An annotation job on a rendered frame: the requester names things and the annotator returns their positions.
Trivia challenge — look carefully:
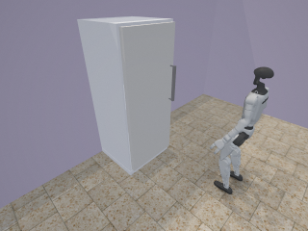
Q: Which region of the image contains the handle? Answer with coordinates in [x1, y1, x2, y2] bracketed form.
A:
[169, 65, 176, 102]

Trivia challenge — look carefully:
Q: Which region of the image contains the fridge door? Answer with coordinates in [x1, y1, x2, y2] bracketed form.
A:
[118, 21, 175, 171]

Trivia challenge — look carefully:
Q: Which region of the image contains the left robot forearm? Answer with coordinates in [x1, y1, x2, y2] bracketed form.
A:
[222, 119, 246, 143]

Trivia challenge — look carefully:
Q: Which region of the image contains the humanoid robot head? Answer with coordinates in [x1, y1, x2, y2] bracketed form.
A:
[251, 66, 274, 95]

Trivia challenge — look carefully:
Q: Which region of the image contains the left robot thigh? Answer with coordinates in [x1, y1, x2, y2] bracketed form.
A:
[219, 132, 246, 166]

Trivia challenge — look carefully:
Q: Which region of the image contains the left robot upper arm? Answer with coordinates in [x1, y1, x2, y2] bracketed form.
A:
[239, 94, 258, 127]

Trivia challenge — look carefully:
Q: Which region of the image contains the robot left hand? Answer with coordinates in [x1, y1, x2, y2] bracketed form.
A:
[210, 139, 226, 155]

